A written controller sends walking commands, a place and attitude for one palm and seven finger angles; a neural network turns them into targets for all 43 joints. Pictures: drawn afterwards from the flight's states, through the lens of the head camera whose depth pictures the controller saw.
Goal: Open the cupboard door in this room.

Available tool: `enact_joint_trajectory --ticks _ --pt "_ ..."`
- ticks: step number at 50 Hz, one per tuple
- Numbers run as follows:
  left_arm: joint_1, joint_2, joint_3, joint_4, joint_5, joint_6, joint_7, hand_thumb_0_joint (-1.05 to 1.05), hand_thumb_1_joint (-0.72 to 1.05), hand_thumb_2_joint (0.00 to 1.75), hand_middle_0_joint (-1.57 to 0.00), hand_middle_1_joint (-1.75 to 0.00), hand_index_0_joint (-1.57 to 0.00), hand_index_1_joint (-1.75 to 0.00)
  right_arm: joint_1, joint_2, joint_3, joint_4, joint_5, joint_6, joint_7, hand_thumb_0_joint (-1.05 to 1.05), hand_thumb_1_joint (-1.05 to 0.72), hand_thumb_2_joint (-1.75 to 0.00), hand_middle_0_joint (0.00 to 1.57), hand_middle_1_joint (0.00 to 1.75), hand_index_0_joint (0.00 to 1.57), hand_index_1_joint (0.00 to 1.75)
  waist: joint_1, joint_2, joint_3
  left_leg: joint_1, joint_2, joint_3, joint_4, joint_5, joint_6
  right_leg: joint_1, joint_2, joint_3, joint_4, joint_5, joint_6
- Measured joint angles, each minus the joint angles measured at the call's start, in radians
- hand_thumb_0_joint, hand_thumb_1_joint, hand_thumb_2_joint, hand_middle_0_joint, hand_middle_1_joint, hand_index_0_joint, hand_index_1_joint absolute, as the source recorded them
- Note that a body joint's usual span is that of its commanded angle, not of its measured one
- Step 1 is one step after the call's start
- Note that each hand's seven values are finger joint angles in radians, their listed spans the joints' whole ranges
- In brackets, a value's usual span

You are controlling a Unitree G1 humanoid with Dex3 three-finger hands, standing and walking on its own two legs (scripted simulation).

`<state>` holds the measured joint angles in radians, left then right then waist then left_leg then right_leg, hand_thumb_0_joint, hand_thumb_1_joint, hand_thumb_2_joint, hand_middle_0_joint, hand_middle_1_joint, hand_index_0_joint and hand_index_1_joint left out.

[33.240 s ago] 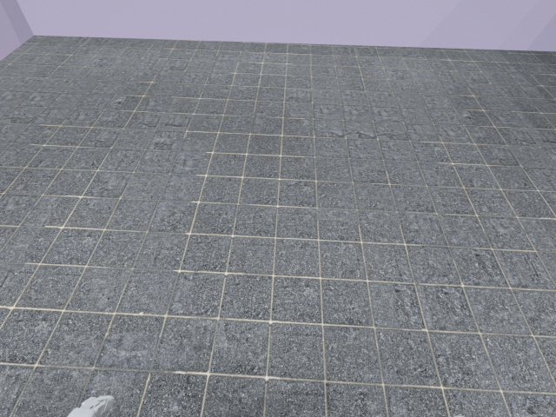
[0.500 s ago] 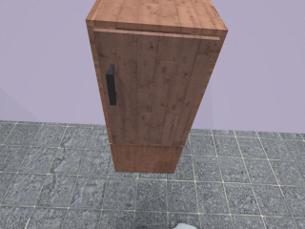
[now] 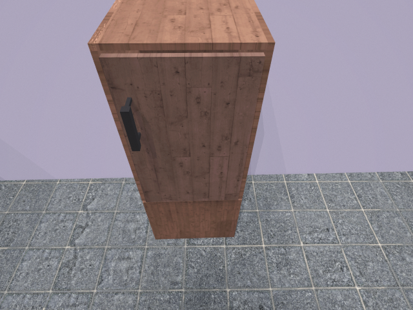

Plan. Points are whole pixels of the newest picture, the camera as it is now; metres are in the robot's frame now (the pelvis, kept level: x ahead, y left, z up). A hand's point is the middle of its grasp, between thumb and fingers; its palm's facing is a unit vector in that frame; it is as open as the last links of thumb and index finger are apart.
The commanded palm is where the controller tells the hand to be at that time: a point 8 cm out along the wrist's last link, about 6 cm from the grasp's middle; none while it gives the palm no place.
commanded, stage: come to a stop and stand still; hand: left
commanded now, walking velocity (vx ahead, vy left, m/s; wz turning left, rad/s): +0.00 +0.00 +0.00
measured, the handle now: (132, 124) +0.54 +0.21 +0.05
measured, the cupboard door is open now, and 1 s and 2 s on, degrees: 0 0 0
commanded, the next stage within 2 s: look again from close up in 0.38 s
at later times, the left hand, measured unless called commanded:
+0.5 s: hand out of the picture -0.03 +0.13 -0.18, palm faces +0.05 -0.99 -0.14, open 7.4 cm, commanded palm none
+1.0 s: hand out of the picture +0.04 +0.19 -0.18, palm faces +0.00 -0.98 -0.22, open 7.4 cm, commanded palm none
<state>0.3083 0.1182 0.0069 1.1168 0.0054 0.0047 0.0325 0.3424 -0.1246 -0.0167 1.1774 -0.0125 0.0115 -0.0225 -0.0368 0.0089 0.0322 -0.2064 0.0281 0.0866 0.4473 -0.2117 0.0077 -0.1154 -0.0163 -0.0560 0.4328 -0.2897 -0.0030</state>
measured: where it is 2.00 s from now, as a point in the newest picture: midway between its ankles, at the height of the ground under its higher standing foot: outside the picture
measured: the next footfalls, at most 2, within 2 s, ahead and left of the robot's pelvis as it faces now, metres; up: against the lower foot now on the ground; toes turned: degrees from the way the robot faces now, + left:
none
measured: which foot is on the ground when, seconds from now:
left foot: down 0.00-1.00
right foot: down 0.00-1.00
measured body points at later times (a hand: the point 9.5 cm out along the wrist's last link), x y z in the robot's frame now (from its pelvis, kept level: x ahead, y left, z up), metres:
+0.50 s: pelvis +0.01 -0.01 +0.00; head +0.01 -0.01 +0.45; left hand -0.03 +0.18 -0.16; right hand +0.01 -0.23 -0.16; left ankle +0.02 +0.11 -0.74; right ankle -0.03 -0.11 -0.74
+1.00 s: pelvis +0.01 +0.01 -0.01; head +0.02 +0.01 +0.44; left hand +0.04 +0.25 -0.16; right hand +0.01 -0.20 -0.17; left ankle +0.02 +0.11 -0.74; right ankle -0.03 -0.11 -0.74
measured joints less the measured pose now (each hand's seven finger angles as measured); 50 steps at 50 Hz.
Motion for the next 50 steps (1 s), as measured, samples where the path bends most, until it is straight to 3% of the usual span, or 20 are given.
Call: enact_joint_trajectory --ticks 10,24,28,32,41,50 --pt "0.019 -0.032 -0.008 0.012 -0.001 -0.009 0.004 0.01 0.91 0.9 -0.2 -0.3 -0.2 -0.3 -0.055 0.025 0.007 0.003 0.007 -0.012 -0.007 0.0 -0.91 -0.9 0.2 0.3 0.2 0.3 0.022 -0.008 0.01 0.02 0.014 -0.006 -0.014 0.002 -0.017 0.02 0.016 -0.005 -0.015 0.001 -0.015" --pt "0.043 -0.031 -0.006 0.015 0.005 -0.013 0.008 0.01 0.9 0.9 -0.2 -0.3 -0.2 -0.3 -0.09 -0.009 0.002 -0.006 0.007 -0.009 -0.015 0.01 -0.93 -0.9 0.2 0.3 0.2 0.3 0.035 -0.015 0.01 0.036 0.017 -0.009 -0.03 0.004 -0.023 0.039 0.02 -0.008 -0.034 0.003 -0.02" --pt "0.047 -0.032 -0.016 -0.005 0.013 -0.04 0.017 0.01 0.9 0.9 -0.2 -0.3 -0.2 -0.3 -0.089 -0.04 0.001 -0.065 0.003 -0.011 -0.002 0.02 -0.93 -0.9 0.2 0.3 0.2 0.3 0.029 0.025 0.014 -0.043 0.035 -0.046 0.077 -0.043 -0.015 -0.003 0.045 -0.012 -0.002 -0.001 -0.018" --pt "0.035 -0.007 -0.014 -0.016 0.01 -0.032 0.012 0.01 0.9 0.9 -0.2 -0.3 -0.21 -0.3 -0.07 -0.044 0.006 -0.103 -0.002 -0.026 0.004 0.01 -0.93 -0.9 0.2 0.3 0.2 0.3 0.017 0.023 0.007 -0.061 0.016 -0.041 0.115 -0.064 -0.006 -0.031 0.023 -0.008 0.058 -0.037 -0.009" --pt "-0.015 0.045 -0.006 -0.05 0.007 -0.017 0.006 0.01 0.9 0.9 -0.2 -0.3 -0.2 -0.3 -0.039 -0.035 0.026 -0.098 -0.004 -0.026 0.003 0.02 -0.94 -0.9 0.2 0.3 0.2 0.3 0.027 0.011 -0.013 -0.036 -0.021 -0.015 0.096 -0.068 0.017 -0.034 -0.017 0.014 0.093 -0.064 0.015" --pt "-0.041 0.052 -0.009 -0.052 0.006 -0.013 0.001 0.01 0.9 0.9 -0.2 -0.3 -0.2 -0.3 -0.046 -0.027 0.032 -0.082 -0.002 -0.033 0.004 0.01 -0.93 -0.9 0.2 0.3 0.2 0.3 0.027 -0.009 -0.001 -0.02 -0.033 -0.003 0.058 -0.053 0.023 -0.031 -0.028 0.025 0.075 -0.055 0.022"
